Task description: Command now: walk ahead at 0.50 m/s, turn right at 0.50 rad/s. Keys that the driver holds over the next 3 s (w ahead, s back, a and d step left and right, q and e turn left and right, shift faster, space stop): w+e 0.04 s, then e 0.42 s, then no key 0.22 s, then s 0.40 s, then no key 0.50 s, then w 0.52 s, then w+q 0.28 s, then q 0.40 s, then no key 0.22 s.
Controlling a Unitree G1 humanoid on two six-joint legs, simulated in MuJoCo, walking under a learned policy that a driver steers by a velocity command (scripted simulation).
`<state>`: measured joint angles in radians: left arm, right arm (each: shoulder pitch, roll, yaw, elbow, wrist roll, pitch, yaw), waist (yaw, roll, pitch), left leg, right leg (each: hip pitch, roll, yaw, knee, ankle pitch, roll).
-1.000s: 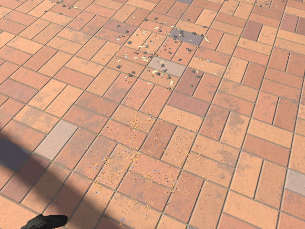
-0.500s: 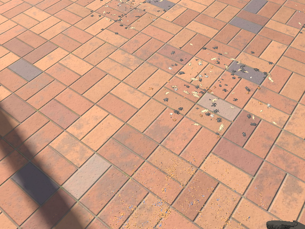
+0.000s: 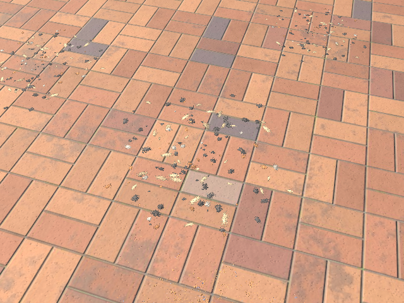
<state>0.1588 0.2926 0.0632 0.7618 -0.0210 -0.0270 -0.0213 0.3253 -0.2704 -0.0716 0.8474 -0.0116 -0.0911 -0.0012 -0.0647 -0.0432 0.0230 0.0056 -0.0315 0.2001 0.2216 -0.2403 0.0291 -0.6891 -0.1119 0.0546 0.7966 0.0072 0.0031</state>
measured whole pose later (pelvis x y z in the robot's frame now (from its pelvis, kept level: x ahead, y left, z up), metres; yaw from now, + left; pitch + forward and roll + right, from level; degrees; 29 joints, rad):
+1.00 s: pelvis +0.20 -0.03 -0.01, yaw -22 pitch +1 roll -1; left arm 0.17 0.29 0.06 0.75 -0.02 0.06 0.02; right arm 0.11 -0.28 -0.06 0.78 0.02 0.05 -0.05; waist -0.02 0.01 0.09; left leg -0.34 0.05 -0.06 0.50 -0.17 -0.04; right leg -0.27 0.02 0.04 0.64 -0.36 0.08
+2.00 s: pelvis +0.18 -0.09 -0.01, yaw -21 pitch +0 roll +1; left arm 0.24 0.27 0.06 1.00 -0.01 -0.10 -0.02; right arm 0.30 -0.30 -0.05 0.94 0.04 -0.07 -0.01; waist 0.01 0.04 0.02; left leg -0.31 0.02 -0.05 1.04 -0.42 0.05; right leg -0.24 0.01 -0.05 0.51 -0.27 -0.05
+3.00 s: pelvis +0.60 -0.23 -0.01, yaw +3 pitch +2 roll +0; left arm 0.13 0.27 0.03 0.75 0.02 -0.05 0.02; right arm 0.18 -0.32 -0.06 0.73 0.00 0.02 -0.04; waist -0.01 0.03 0.03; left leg -0.39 -0.13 -0.16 0.93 -0.56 -0.02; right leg -0.37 0.02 0.05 0.49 -0.17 -0.01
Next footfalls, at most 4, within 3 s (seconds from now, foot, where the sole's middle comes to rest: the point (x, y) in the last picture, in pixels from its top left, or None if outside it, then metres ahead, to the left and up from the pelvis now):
0.16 right None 0.26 -0.14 -0.78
0.64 left None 0.35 0.07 -0.78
1.02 right None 0.17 -0.15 -0.78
1.40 left None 0.16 0.10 -0.78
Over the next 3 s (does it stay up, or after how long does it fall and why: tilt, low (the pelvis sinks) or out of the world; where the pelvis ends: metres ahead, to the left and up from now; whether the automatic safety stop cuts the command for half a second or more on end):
stays up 0.60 -0.23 -0.01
